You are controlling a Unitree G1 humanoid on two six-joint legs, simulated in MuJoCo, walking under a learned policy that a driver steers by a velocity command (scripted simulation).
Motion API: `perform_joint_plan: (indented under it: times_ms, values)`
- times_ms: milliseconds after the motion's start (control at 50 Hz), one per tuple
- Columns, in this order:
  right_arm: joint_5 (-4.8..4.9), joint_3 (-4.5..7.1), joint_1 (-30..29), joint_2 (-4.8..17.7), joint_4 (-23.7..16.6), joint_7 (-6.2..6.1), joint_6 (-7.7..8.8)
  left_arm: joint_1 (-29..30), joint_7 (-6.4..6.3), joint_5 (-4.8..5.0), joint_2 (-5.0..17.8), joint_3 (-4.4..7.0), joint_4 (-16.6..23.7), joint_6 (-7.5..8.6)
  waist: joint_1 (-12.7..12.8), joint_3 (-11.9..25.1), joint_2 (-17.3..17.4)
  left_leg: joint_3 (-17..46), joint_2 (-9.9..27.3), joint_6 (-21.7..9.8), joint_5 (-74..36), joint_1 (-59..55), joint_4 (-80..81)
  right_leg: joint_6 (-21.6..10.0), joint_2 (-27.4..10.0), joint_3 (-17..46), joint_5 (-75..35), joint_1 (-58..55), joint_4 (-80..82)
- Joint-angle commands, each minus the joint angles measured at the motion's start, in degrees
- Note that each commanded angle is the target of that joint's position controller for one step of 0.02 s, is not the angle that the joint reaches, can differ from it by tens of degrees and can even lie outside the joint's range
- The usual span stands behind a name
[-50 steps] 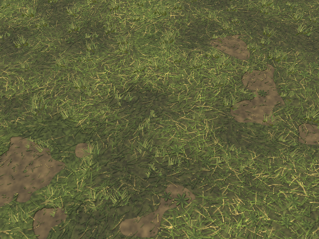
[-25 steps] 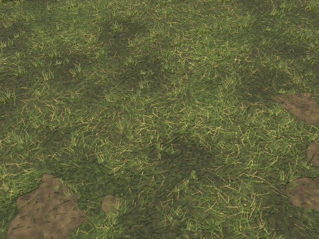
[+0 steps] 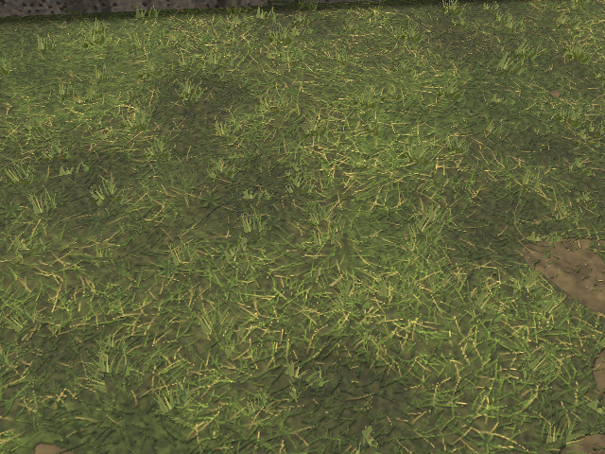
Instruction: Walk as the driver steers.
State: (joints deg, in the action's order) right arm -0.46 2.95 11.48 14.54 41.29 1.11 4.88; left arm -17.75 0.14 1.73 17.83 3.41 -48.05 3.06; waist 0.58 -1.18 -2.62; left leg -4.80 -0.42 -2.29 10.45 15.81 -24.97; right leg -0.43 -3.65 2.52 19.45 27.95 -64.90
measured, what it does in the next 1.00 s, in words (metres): walks ahead, turning right: right foot, then left foot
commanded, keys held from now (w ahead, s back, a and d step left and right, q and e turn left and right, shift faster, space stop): w+e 0.62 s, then w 0.38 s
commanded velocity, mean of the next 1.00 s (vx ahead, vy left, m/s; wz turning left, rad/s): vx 0.50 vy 0.00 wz -0.43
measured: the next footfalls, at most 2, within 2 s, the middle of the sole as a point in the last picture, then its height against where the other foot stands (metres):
right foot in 0.38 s outside the picture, level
left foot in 0.84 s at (331, 372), level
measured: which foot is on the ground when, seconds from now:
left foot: down 0.00-0.38, up 0.40-0.82, down 0.84-1.00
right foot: up 0.00-0.36, down 0.38-0.86, up 0.88-1.00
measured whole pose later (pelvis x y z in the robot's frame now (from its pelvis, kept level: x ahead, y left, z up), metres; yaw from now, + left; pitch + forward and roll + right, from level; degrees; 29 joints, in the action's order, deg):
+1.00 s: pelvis +0.56 -0.11 +0.00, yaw -27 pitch +1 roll +1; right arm -0.4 2.8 12.9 15.3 43.7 1.7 5.8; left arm -17.5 -0.2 0.8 16.6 3.1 -42.3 2.9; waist -0.3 -0.9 -2.1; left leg -1.2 -2.6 -2.5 9.8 18.3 -26.8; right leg -1.7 0.3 3.7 21.0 24.2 -66.4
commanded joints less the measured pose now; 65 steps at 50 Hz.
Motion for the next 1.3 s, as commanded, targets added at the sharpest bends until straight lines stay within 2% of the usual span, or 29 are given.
perform_joint_plan:
  times_ms: [20, 160, 260, 320, 360, 380, 400, 420, 440, 460, 480, 500, 560, 600, 660, 760, 800, 840, 860, 880, 900, 920, 940, 960, 1000, 1040, 1140, 1240, 1300]
  values:
    - [-0.41, 1.92, -0.4, 6.0, -1.3, -0.08, 1.88, -1.3, -0.23, -0.06, 2.5, 1.15, 3.6, -0.86, 0.3, 0.7, 8.7, 11.9, 15.4, -8.6, -6.0, -6.3, 17.0, 0.7, -4.2, 3.5, -6.5, 8.9, -0.6]
    - [-0.25, 2.94, 2.4, 9.0, 2.1, -1.53, 1.61, 9.1, 1.42, -0.60, 0.5, 0.50, 7.4, -0.61, -2.4, -2.4, 4.8, -1.1, 14.0, -7.2, -14.5, -9.9, 18.5, 0.6, -3.1, 0.7, -23.6, 10.9, 19.0]
    - [1.00, 3.73, 7.3, 11.1, 4.7, -1.87, -0.35, 17.5, 3.14, -0.53, 0.2, -0.05, 12.1, -0.58, -5.2, -5.0, 4.1, -4.4, 16.9, -6.3, -19.8, -19.8, 15.2, -1.9, -1.9, -3.4, -19.3, 13.9, 27.3]
    - [1.54, 4.27, 6.6, 13.2, 4.8, -2.34, -1.70, 15.9, 3.78, -0.48, 2.2, 0.97, 13.6, -0.86, -2.5, -1.5, 6.9, -6.9, 17.1, -4.5, -44.1, -23.3, 6.0, -4.9, 2.5, -8.1, -10.8, 6.8, 28.4]
    - [1.95, 4.40, 5.0, 14.3, 4.4, -2.80, -2.52, 3.9, 3.25, -0.29, 6.4, 3.41, 11.3, -1.16, 4.8, 5.6, 7.7, -8.6, 15.3, -2.4, -53.7, -19.6, -11.3, -8.2, 7.1, -9.7, -10.0, -10.5, 31.5]
    - [1.50, 3.79, 4.9, 13.1, 3.6, -3.05, -2.17, -5.8, 2.15, -0.33, 10.6, 5.49, 8.9, -1.69, 9.5, 10.6, 4.3, -8.9, 12.9, 0.0, -41.4, -7.7, -27.0, -11.0, 5.0, -3.4, -12.5, -28.0, 34.1]
    - [-1.06, 0.93, 10.6, 4.0, 0.5, -2.02, -0.65, -5.6, 1.39, 0.16, 17.4, 6.55, 8.7, -1.56, 2.8, 14.7, -11.9, -6.0, 1.8, 4.1, 15.9, 20.5, -48.6, -21.5, -10.8, 27.3, -8.5, -49.4, 36.2]
    - [0.75, 0.84, 6.2, 6.8, -0.4, -1.15, 1.91, -7.6, 1.52, -0.39, 13.8, 5.27, 10.6, -0.69, 6.1, 24.0, -6.2, 8.6, -1.8, 3.7, 24.4, 27.9, -56.7, -25.8, -16.3, 45.8, -1.2, -54.2, 45.7]
    - [3.09, 1.74, -0.4, 10.0, -2.2, -0.60, 3.21, -5.9, 1.67, -0.97, 10.3, 4.25, 10.1, 0.02, 7.5, 16.3, -2.9, 10.5, 1.5, 2.3, 19.0, 32.6, -55.8, -22.1, -14.4, 37.3, -4.4, -49.6, 47.6]
    - [2.80, 1.37, -1.5, 9.3, -2.7, -0.77, 3.82, -2.5, 1.63, -0.67, 8.6, 3.77, 10.3, 0.43, 4.9, 10.6, 0.6, 10.2, 4.0, 1.5, 13.9, 31.4, -50.4, -19.8, -11.9, 30.1, -8.6, -41.1, 47.6]
    - [1.24, 1.62, -1.4, 9.4, -1.9, -1.17, 3.81, 1.7, 1.53, -0.60, 6.6, 3.12, 11.0, 0.47, 2.2, 6.6, 2.7, 9.8, 5.8, 1.8, 11.5, 27.8, -45.2, -18.2, -9.6, 24.5, -14.5, -32.5, 48.2]
    - [0.43, 2.11, -0.3, 10.1, -1.6, -1.26, 3.22, 4.3, 1.23, -1.33, 5.2, 2.55, 12.0, 0.55, 0.1, 5.2, 1.6, 10.2, 6.9, 2.3, 9.6, 23.3, -42.3, -17.7, -8.0, 21.1, -19.5, -26.4, 49.4]
    - [-0.33, 1.92, 0.8, 8.3, -1.7, -1.20, 1.29, 5.2, 0.52, -1.27, 6.3, 2.78, 12.5, 0.79, -1.9, 3.3, 1.5, 8.6, 6.8, 4.9, 6.8, 18.9, -35.0, -17.8, -6.1, 16.5, -25.9, -17.4, 51.9]
    - [-0.53, 1.19, -3.2, 6.5, -3.1, -1.30, 0.82, 3.8, -0.24, -1.06, 7.9, 3.27, 11.9, 0.71, -1.0, 1.7, 0.9, 7.5, 5.8, 6.4, 0.3, 18.4, -26.9, -16.6, -4.0, 13.1, -26.1, -13.7, 52.4]
    - [-0.19, 0.22, -9.2, 4.8, -4.0, -0.58, 1.13, 1.7, -0.82, -0.73, 7.7, 3.20, 10.9, 0.28, 2.0, 1.2, -1.3, 6.5, 3.2, 6.6, -13.6, 13.6, -12.7, -13.1, -0.8, 9.1, -19.9, -11.5, 51.5]
    - [0.78, 0.83, -13.6, 7.3, -5.4, 0.69, 2.12, -3.5, -0.65, -0.54, 7.2, 2.87, 8.0, 0.19, 4.1, 0.4, -2.6, 7.9, 2.5, 3.8, -14.5, 12.9, -4.9, -11.6, -5.4, 14.3, -14.3, -19.3, 47.4]
    - [0.79, 1.36, -11.8, 8.5, -5.3, 0.83, 2.44, -3.2, -0.68, -0.82, 7.5, 3.03, 7.6, -0.11, 2.6, 0.0, -4.0, 7.4, 2.3, 1.9, -9.4, 11.4, -3.8, -10.7, -7.1, 16.3, -17.3, -22.2, 44.8]
    - [0.26, 2.73, -2.9, 10.7, -3.0, 0.42, 2.78, -2.2, -0.57, -1.06, 5.8, 2.38, 7.8, -0.37, -2.1, 4.5, -3.4, 5.9, 1.6, -1.3, -8.4, -0.9, -1.5, -8.3, -3.4, 13.8, -28.6, -21.9, 34.5]
    - [-0.48, 3.45, 5.9, 13.5, -2.1, 0.11, 2.92, -2.4, -0.64, -1.83, 3.5, 1.30, 9.0, -0.40, -5.8, 12.8, 1.6, 14.7, 9.9, -5.0, -9.0, -15.0, -3.0, -6.0, 0.3, 10.1, -21.9, -15.5, 19.2]
    - [-0.63, 4.89, 11.9, 18.2, 0.5, 0.51, 2.19, -10.8, -0.67, -0.32, -0.3, 0.23, 9.4, 0.39, -3.3, 19.7, 19.9, 41.0, 21.1, -14.6, 4.9, -33.8, 2.7, -1.3, 9.2, 4.0, 4.1, 5.3, -1.2]
    - [1.16, 3.56, 12.6, 12.9, 0.8, 0.98, 2.03, -9.2, -0.71, 0.13, 3.9, 0.68, 8.6, 0.76, -5.0, 17.5, 16.9, 50.2, 22.4, -14.4, 19.4, -34.3, 8.2, -1.1, 7.5, 8.1, 13.1, 14.1, -8.2]
    - [1.31, 2.63, 9.3, 10.0, 0.3, 0.76, 1.77, -2.7, -0.60, 0.45, 7.0, 1.52, 9.7, 0.88, -5.9, 9.5, 11.0, 42.4, 20.6, -12.0, 20.2, -27.9, 9.0, -1.4, 4.8, 7.8, 8.5, 17.2, -10.1]
    - [0.53, 2.16, 6.0, 9.2, -0.4, 0.57, 1.36, 1.5, -0.70, -0.19, 6.5, 1.28, 10.8, 1.00, -4.9, 5.8, 6.6, 35.6, 18.3, -10.5, 14.4, -21.3, 9.4, -1.5, 2.3, 5.1, 4.3, 15.9, -8.5]
    - [0.10, 1.75, 4.1, 8.2, -0.3, 0.54, 1.14, 3.9, -0.60, -1.13, 5.8, 1.32, 11.5, 1.28, -3.9, 2.4, 5.4, 31.3, 16.3, -10.6, 8.1, -15.6, 10.7, -1.4, 0.6, 4.2, 1.2, 15.2, -4.7]
    - [-0.26, 1.10, 2.9, 6.6, -0.1, 0.38, 1.36, 2.5, -0.28, -1.17, 4.2, 1.34, 11.1, 1.13, -1.6, 2.2, 8.0, 25.3, 13.2, -10.1, -0.5, -10.8, 12.7, -1.1, -1.6, 3.4, -1.9, 10.2, 0.2]
    - [0.46, 1.26, 3.8, 7.4, 0.7, 0.21, 1.59, 2.1, -0.20, -1.18, 2.5, 0.95, 11.0, 0.76, -1.1, 2.2, 8.3, 21.8, 12.9, -11.0, -5.5, -9.4, 14.3, -0.3, -2.1, 2.1, -2.6, 9.6, 4.3]
    - [1.09, 1.93, 6.1, 10.3, 2.7, -0.53, 0.89, 10.6, 0.15, -1.47, 0.4, -0.11, 13.0, 1.11, -3.3, 0.2, 6.6, 14.0, 11.4, -10.1, -11.7, -9.1, 16.9, 1.2, -2.2, 0.0, -16.1, 9.8, 21.2]
    - [1.68, 1.92, 11.1, 11.1, 5.5, -0.68, -0.12, 18.7, 1.34, -0.71, 0.3, -0.35, 15.0, 1.84, -6.2, -1.8, 6.5, 11.5, 12.0, -8.9, -12.4, -11.7, 15.5, 0.8, 0.1, -1.7, -22.8, 6.4, 31.8]
    - [1.86, 2.23, 12.0, 11.9, 6.7, -0.98, -1.11, 20.7, 2.21, -0.60, 1.3, -0.06, 16.2, 2.25, -5.4, -2.4, 7.2, 12.3, 14.5, -7.9, -16.1, -16.8, 12.6, -1.2, 0.9, -1.7, -18.0, 6.4, 35.1]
